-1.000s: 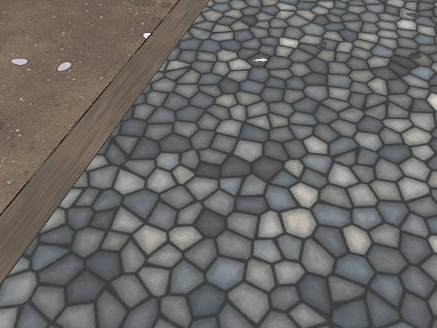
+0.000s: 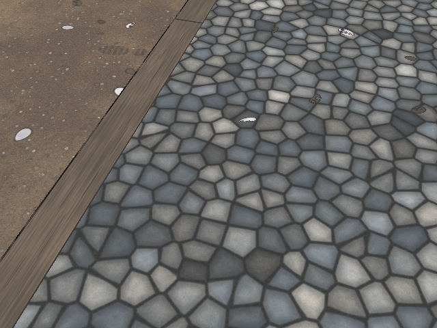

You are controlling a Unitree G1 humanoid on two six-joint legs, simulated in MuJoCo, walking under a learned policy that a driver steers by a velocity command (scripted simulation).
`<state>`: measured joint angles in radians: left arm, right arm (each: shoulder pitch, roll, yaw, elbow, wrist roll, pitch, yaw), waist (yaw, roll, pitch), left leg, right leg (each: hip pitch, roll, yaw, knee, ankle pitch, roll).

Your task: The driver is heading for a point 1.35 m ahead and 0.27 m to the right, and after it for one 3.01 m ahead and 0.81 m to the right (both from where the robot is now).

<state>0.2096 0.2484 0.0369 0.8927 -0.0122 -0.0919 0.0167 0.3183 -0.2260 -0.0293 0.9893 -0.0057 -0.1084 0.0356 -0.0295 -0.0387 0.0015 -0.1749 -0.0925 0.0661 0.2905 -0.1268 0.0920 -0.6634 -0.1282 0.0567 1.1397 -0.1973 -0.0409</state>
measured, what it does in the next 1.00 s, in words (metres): walks ahead: right foot, then left foot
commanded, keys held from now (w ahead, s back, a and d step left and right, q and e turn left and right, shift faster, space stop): w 1.00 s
